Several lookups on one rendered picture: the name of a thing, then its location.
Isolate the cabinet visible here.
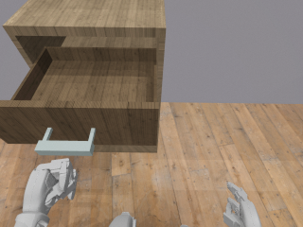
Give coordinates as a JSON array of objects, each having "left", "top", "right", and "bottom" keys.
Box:
[{"left": 2, "top": 0, "right": 167, "bottom": 153}]

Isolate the left robot forearm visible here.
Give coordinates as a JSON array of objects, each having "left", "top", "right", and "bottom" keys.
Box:
[{"left": 14, "top": 211, "right": 50, "bottom": 227}]

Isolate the drawer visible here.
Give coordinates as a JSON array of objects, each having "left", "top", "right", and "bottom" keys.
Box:
[{"left": 0, "top": 46, "right": 159, "bottom": 146}]

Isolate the robot left shin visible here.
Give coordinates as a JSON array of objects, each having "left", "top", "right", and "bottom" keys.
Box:
[{"left": 121, "top": 212, "right": 130, "bottom": 216}]

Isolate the right robot hand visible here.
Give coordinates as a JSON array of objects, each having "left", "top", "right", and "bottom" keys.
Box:
[{"left": 223, "top": 182, "right": 262, "bottom": 227}]

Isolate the left robot hand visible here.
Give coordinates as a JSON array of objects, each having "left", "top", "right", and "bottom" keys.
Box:
[{"left": 22, "top": 158, "right": 79, "bottom": 215}]

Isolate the handle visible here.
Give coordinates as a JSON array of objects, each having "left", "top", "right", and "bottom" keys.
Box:
[{"left": 34, "top": 128, "right": 96, "bottom": 156}]

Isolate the robot left thigh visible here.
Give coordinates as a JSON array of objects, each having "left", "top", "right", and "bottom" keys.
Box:
[{"left": 109, "top": 215, "right": 136, "bottom": 227}]

